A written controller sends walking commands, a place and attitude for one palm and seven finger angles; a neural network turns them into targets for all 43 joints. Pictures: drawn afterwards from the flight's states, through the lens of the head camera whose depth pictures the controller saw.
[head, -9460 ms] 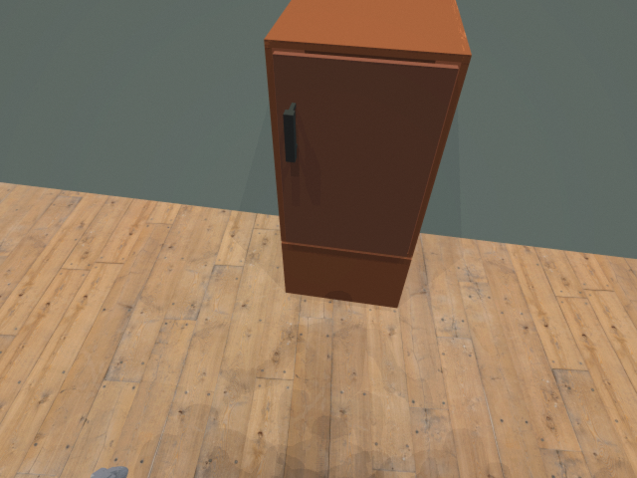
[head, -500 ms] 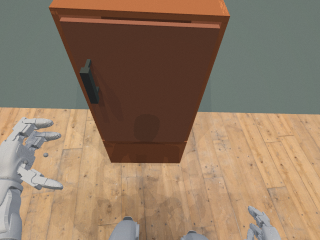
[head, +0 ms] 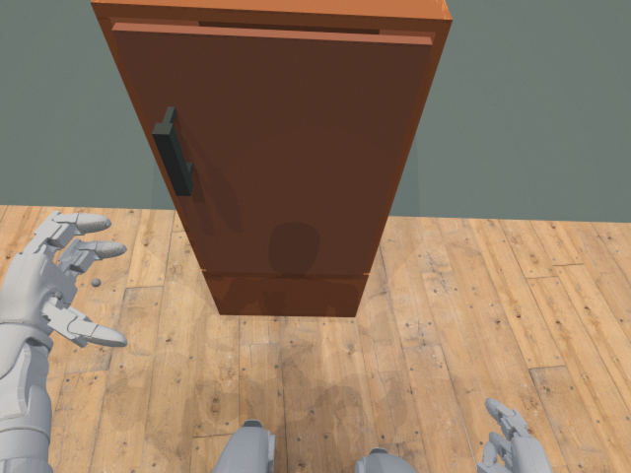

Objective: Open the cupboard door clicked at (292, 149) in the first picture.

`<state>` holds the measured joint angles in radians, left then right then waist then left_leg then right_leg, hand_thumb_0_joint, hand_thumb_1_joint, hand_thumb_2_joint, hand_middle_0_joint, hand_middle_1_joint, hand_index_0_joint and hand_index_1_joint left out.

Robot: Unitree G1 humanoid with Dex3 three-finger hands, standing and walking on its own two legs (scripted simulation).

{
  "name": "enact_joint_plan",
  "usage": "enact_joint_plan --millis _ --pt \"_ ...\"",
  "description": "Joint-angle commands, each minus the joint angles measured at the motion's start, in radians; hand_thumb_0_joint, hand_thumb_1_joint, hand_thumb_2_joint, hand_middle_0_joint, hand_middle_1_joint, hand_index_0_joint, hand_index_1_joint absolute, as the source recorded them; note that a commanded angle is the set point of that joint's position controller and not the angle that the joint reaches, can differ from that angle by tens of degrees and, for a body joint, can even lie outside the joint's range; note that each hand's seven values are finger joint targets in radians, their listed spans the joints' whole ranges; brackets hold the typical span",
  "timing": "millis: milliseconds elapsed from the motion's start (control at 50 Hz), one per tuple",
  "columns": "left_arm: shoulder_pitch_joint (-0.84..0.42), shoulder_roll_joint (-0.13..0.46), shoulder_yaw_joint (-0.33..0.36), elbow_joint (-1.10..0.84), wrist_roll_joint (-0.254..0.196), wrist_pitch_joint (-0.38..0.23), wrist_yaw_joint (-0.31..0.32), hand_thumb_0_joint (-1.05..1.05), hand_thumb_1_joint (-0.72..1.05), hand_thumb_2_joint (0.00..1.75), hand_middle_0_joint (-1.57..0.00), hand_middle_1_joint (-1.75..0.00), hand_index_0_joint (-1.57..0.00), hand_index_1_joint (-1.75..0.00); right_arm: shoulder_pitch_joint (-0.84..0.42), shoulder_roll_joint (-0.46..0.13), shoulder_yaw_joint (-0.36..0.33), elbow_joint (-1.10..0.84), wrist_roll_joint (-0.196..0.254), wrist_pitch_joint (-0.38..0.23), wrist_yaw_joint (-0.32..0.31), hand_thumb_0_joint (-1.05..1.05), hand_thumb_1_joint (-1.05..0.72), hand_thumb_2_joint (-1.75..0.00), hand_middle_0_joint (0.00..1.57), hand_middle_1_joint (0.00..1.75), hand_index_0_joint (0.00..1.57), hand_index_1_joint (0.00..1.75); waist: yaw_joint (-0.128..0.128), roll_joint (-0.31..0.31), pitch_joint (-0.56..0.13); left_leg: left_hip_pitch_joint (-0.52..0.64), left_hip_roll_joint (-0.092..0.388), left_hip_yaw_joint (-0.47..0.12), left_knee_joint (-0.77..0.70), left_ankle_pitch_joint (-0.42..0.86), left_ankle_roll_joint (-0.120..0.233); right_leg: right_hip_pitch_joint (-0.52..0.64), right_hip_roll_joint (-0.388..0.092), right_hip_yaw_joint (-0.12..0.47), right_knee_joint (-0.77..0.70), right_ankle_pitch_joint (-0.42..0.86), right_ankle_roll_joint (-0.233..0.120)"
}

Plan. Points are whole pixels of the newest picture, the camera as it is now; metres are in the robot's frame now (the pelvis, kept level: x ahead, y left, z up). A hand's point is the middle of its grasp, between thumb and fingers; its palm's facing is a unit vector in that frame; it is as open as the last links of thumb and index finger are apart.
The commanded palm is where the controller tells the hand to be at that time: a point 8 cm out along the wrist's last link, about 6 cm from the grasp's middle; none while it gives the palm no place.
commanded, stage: move the hooked fingers beside the handle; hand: left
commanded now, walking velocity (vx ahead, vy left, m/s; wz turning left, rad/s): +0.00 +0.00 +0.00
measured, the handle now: (177, 152) +0.54 +0.24 +0.05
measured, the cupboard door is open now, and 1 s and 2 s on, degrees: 0 0 0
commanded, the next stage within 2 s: none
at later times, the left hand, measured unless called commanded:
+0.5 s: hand (105, 242) +0.37 +0.29 +0.05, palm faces +0.03 -1.00 +0.00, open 14.0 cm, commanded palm +0.35 +0.34 +0.06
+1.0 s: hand (131, 206) +0.43 +0.28 +0.05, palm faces +0.04 -1.00 -0.02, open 14.0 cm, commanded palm +0.42 +0.33 +0.05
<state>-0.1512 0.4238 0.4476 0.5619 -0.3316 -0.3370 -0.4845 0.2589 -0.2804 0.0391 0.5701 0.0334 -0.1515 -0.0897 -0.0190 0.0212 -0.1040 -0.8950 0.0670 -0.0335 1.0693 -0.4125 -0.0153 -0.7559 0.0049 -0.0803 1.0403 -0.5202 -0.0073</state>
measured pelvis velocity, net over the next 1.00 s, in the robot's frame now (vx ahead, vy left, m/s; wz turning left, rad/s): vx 0.00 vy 0.02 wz -0.03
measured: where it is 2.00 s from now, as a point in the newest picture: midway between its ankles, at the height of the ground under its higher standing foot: outside the picture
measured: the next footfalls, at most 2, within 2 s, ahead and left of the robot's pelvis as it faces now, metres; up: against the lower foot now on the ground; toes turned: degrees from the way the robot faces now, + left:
none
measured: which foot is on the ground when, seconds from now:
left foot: down 0.00-1.00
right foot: down 0.00-1.00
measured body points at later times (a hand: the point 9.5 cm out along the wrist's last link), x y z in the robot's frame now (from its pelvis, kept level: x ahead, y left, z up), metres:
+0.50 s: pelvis +0.01 +0.02 +0.00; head +0.09 +0.05 +0.44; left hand +0.37 +0.34 +0.06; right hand +0.11 -0.25 -0.10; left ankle +0.06 +0.13 -0.66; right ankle +0.00 -0.12 -0.66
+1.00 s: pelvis +0.00 +0.02 -0.01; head +0.11 +0.04 +0.42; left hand +0.43 +0.33 +0.06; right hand +0.06 -0.26 -0.11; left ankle +0.06 +0.13 -0.66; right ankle +0.00 -0.12 -0.66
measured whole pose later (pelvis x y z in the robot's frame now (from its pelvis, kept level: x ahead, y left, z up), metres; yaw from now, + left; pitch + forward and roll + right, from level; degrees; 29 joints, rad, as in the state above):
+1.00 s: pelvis +0.00 +0.02 -0.01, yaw -2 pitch +19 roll -4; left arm -0.61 0.55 0.48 0.99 -0.19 -0.40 -0.44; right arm 0.33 -0.28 0.03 0.62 0.01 -0.03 -0.06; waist -0.09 0.01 -0.11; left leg -1.04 0.07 -0.01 1.12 -0.42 0.01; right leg -0.90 0.01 -0.05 1.08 -0.51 0.01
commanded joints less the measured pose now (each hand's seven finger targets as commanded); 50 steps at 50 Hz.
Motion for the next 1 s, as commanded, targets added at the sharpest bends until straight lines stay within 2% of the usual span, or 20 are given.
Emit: enact_joint_plan --millis 0,60,80,100,120,140,160,240,320,400,440,460,560,600,680,700,760,820,920,980 --pt "-0.329 0.313 0.085 -0.164 -0.012 -0.065 -0.011 0.00 -0.50 0.30 -0.30 -1.20 -0.30 -1.20 0.025 -0.147 -0.070 -0.102 0.006 -0.037 -0.015 0.00 -0.90 -0.90 0.20 0.30 0.20 0.30 -0.014 0.106 -0.293 0.270 -0.047 0.014 -0.135 0.136 0.045 0.032 0.029 0.074 -0.180 0.176 -0.010" --pt "-0.327 0.338 0.108 -0.112 -0.011 -0.052 -0.020 0.00 -0.50 0.30 -0.30 -1.20 -0.30 -1.20 0.042 -0.152 -0.074 -0.099 0.006 -0.028 -0.012 0.00 -0.90 -0.90 0.20 0.30 0.20 0.30 -0.011 0.067 -0.323 0.264 -0.044 0.016 -0.125 0.173 0.048 0.054 0.032 0.076 -0.172 0.224 -0.007" --pt "-0.309 0.340 0.111 -0.098 -0.008 -0.046 -0.022 0.00 -0.50 0.30 -0.30 -1.20 -0.30 -1.20 0.048 -0.153 -0.075 -0.102 0.007 -0.023 -0.010 0.00 -0.90 -0.90 0.20 0.30 0.20 0.30 -0.001 0.076 -0.330 0.265 -0.047 0.017 -0.128 0.186 0.046 0.058 0.032 0.070 -0.167 0.241 -0.009" --pt "-0.323 0.319 0.090 -0.098 -0.010 -0.040 -0.025 0.00 -0.50 0.30 -0.30 -1.20 -0.30 -1.20 0.048 -0.153 -0.076 -0.106 0.008 -0.021 -0.006 0.00 -0.90 -0.90 0.20 0.30 0.20 0.30 -0.010 0.074 -0.334 0.273 -0.047 0.019 -0.126 0.194 0.048 0.051 0.033 0.069 -0.166 0.255 -0.006" --pt "-0.315 0.347 0.123 -0.088 -0.018 -0.038 -0.028 0.00 -0.50 0.30 -0.30 -1.20 -0.30 -1.20 0.055 -0.154 -0.077 -0.106 0.005 -0.019 -0.005 0.00 -0.90 -0.90 0.20 0.30 0.20 0.30 0.007 0.079 -0.355 0.266 -0.049 0.020 -0.118 0.222 0.047 0.079 0.034 0.070 -0.154 0.284 -0.013" --pt "-0.310 0.361 0.130 -0.094 -0.011 -0.040 -0.028 0.00 -0.50 0.30 -0.30 -1.20 -0.30 -1.20 0.058 -0.155 -0.079 -0.109 0.007 -0.013 -0.001 0.00 -0.90 -0.90 0.20 0.30 0.20 0.30 0.007 0.085 -0.363 0.281 -0.046 0.020 -0.125 0.235 0.045 0.068 0.036 0.062 -0.152 0.298 -0.011" --pt "-0.281 0.340 0.122 -0.098 -0.013 -0.037 -0.027 0.00 -0.50 0.30 -0.30 -1.20 -0.30 -1.20 0.058 -0.152 -0.081 -0.117 0.007 -0.009 0.004 0.00 -0.90 -0.90 0.20 0.30 0.20 0.30 0.012 0.098 -0.365 0.291 -0.049 0.023 -0.128 0.243 0.045 0.067 0.037 0.058 -0.152 0.306 -0.010" --pt "-0.305 0.357 0.142 -0.078 -0.012 -0.046 -0.016 0.00 -0.50 0.30 -0.30 -1.20 -0.30 -1.20 0.074 -0.160 -0.086 -0.115 0.005 0.007 0.011 0.00 -0.90 -0.90 0.20 0.30 0.20 0.30 -0.002 0.049 -0.340 0.276 -0.044 0.019 -0.128 0.247 0.047 0.041 0.045 0.048 -0.146 0.309 -0.008" --pt "-0.431 0.311 0.080 -0.100 0.002 -0.073 -0.009 0.00 -0.50 0.30 -0.30 -1.20 -0.30 -1.20 0.085 -0.160 -0.089 -0.102 0.004 0.012 0.011 0.00 -0.90 -0.90 0.20 0.30 0.20 0.30 -0.032 0.122 -0.326 0.332 -0.038 -0.001 -0.131 0.223 0.042 -0.047 0.049 0.032 -0.137 0.247 -0.018" --pt "-0.467 0.302 0.059 -0.095 0.020 -0.090 -0.001 0.00 -0.50 0.30 -0.30 -1.20 -0.30 -1.20 0.099 -0.167 -0.093 -0.083 0.000 0.018 0.009 0.00 -0.90 -0.90 0.20 0.30 0.20 0.30 -0.038 0.129 -0.371 0.398 -0.030 -0.024 -0.141 0.242 0.036 -0.080 0.046 0.020 -0.135 0.228 -0.020" --pt "-0.490 0.333 0.081 -0.074 0.029 -0.087 0.005 0.00 -0.50 0.30 -0.30 -1.20 -0.30 -1.20 0.105 -0.171 -0.092 -0.078 -0.003 0.022 0.009 0.00 -0.90 -0.90 0.20 0.30 0.20 0.30 -0.032 0.134 -0.384 0.401 -0.027 -0.032 -0.140 0.251 0.032 -0.090 0.046 0.017 -0.127 0.225 -0.021" --pt "-0.506 0.313 0.062 -0.063 0.032 -0.085 0.009 0.00 -0.50 0.30 -0.30 -1.20 -0.30 -1.20 0.104 -0.168 -0.090 -0.073 -0.003 0.026 0.010 0.00 -0.90 -0.90 0.20 0.30 0.20 0.30 -0.037 0.133 -0.377 0.406 -0.028 -0.035 -0.142 0.247 0.032 -0.094 0.044 0.016 -0.131 0.220 -0.021" --pt "-0.534 0.345 0.084 -0.013 0.058 -0.072 0.041 0.00 -0.50 0.30 -0.30 -1.20 -0.30 -1.20 0.106 -0.168 -0.086 -0.079 -0.006 0.044 0.013 0.00 -0.90 -0.90 0.20 0.30 0.20 0.30 -0.028 0.136 -0.366 0.390 -0.027 -0.038 -0.156 0.217 0.028 -0.096 0.044 0.012 -0.132 0.195 -0.023" --pt "-0.583 0.341 0.072 0.021 0.071 -0.072 0.054 0.00 -0.50 0.30 -0.30 -1.20 -0.30 -1.20 0.111 -0.169 -0.086 -0.073 -0.008 0.051 0.013 0.00 -0.90 -0.90 0.20 0.30 0.20 0.30 -0.043 0.124 -0.346 0.379 -0.024 -0.042 -0.154 0.201 0.028 -0.116 0.044 0.011 -0.132 0.187 -0.021" --pt "-0.617 0.362 0.080 0.069 0.084 -0.088 0.057 0.00 -0.50 0.30 -0.30 -1.20 -0.30 -1.20 0.123 -0.173 -0.085 -0.070 -0.011 0.063 0.017 0.00 -0.90 -0.90 0.20 0.30 0.20 0.30 -0.042 0.129 -0.366 0.381 -0.022 -0.040 -0.143 0.211 0.026 -0.120 0.045 0.012 -0.127 0.188 -0.023" --pt "-0.658 0.334 0.048 0.073 0.087 -0.092 0.054 0.00 -0.50 0.30 -0.30 -1.20 -0.30 -1.20 0.123 -0.170 -0.084 -0.066 -0.010 0.065 0.018 0.00 -0.90 -0.90 0.20 0.30 0.20 0.30 -0.059 0.127 -0.360 0.386 -0.021 -0.040 -0.138 0.204 0.029 -0.139 0.046 0.014 -0.129 0.186 -0.021" --pt "-0.714 0.342 0.044 0.131 0.092 -0.100 0.047 0.00 -0.50 0.30 -0.30 -1.20 -0.30 -1.20 0.133 -0.174 -0.084 -0.052 -0.011 0.072 0.019 0.00 -0.90 -0.90 0.20 0.30 0.20 0.30 -0.068 0.118 -0.360 0.362 -0.022 -0.037 -0.123 0.185 0.033 -0.153 0.045 0.017 -0.125 0.179 -0.020" --pt "-0.767 0.385 0.067 0.185 0.100 -0.109 0.042 0.00 -0.50 0.30 -0.30 -1.20 -0.30 -1.20 0.146 -0.180 -0.085 -0.039 -0.012 0.082 0.015 0.00 -0.90 -0.90 0.20 0.30 0.20 0.30 -0.070 0.104 -0.363 0.334 -0.024 -0.036 -0.108 0.172 0.038 -0.158 0.046 0.024 -0.117 0.172 -0.021" --pt "-0.831 0.427 0.083 0.197 0.119 -0.131 0.050 0.00 -0.50 0.30 -0.30 -1.20 -0.30 -1.20 0.164 -0.180 -0.086 -0.030 -0.017 0.098 0.018 0.00 -0.90 -0.90 0.20 0.30 0.20 0.30 -0.065 0.148 -0.423 0.362 -0.020 -0.040 -0.092 0.220 0.036 -0.170 0.046 0.025 -0.098 0.192 -0.023" --pt "-0.851 0.478 0.119 0.256 0.128 -0.133 0.058 0.00 -0.50 0.30 -0.30 -1.20 -0.30 -1.20 0.172 -0.184 -0.085 -0.019 -0.016 0.112 0.016 0.00 -0.90 -0.90 0.20 0.30 0.20 0.30 -0.070 0.117 -0.421 0.310 -0.021 -0.028 -0.077 0.198 0.041 -0.151 0.046 0.036 -0.101 0.191 -0.015"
